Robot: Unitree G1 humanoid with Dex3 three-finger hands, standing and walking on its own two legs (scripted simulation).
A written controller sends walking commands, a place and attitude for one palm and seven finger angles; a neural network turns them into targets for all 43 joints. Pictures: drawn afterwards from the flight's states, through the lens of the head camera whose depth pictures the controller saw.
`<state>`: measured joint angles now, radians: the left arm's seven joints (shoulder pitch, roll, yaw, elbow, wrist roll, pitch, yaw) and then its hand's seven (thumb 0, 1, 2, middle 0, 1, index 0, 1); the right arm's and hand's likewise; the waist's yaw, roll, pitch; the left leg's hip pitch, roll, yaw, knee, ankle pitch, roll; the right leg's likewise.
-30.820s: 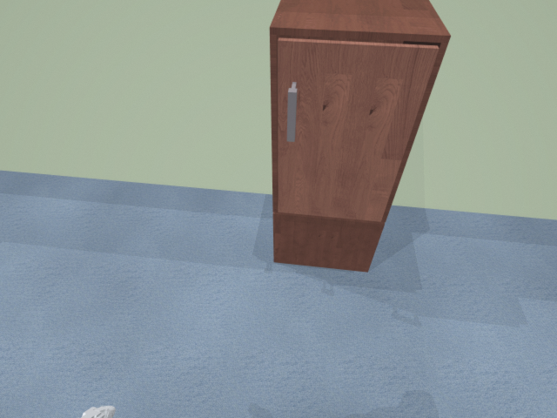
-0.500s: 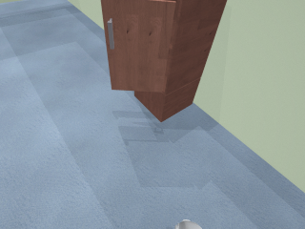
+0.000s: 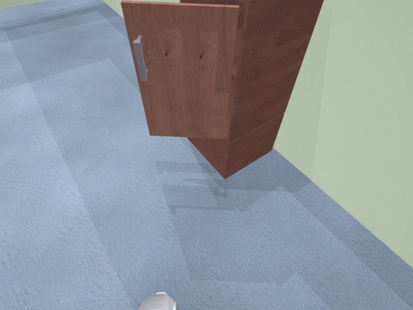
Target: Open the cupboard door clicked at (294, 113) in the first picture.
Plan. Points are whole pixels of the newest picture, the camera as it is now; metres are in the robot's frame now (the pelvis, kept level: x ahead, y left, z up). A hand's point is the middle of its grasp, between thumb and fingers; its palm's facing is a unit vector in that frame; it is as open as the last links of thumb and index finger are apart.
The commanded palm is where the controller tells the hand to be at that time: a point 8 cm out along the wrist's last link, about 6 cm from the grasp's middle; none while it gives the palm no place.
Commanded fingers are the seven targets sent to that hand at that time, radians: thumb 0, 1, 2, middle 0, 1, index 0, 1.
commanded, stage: take the last steps up to it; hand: left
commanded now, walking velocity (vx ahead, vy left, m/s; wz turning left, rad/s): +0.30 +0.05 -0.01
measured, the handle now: (141, 58) +0.89 +0.27 +0.00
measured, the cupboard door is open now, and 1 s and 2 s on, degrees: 52 52 52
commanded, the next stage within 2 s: come to a stop and stand still in 0.66 s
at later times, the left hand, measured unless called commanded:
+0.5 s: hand (111, 275) +0.22 +0.24 -0.17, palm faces +0.01 -0.98 -0.18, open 7.3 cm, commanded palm none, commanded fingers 0.00 0.90 0.90 -0.20 -0.30 -0.20 -0.30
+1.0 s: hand (137, 225) +0.35 +0.21 -0.19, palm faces +0.01 -0.98 -0.19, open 7.2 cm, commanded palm none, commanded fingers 0.00 0.90 0.90 -0.20 -0.30 -0.20 -0.30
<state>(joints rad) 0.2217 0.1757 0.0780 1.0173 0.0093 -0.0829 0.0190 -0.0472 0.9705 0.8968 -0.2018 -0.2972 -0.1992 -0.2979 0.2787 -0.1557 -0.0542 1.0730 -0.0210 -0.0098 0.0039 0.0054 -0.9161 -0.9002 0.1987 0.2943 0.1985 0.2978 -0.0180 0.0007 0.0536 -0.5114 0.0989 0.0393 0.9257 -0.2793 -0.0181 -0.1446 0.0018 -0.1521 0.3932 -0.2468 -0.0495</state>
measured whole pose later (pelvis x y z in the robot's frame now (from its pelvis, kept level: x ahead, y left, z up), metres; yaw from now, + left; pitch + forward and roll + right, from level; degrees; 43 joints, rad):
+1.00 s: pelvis +0.32 +0.03 -0.01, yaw -3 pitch -1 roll -1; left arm 0.24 0.16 0.04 1.07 0.01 0.00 0.03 -0.01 0.94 0.90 -0.20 -0.30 -0.20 -0.30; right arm 0.18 -0.18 -0.04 1.06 -0.01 0.01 -0.02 0.01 -0.94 -0.90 0.20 0.29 0.20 0.30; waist 0.01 0.00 0.06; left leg -0.33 0.04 0.07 0.55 -0.12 0.00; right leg -0.17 -0.04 -0.12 0.56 -0.36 0.01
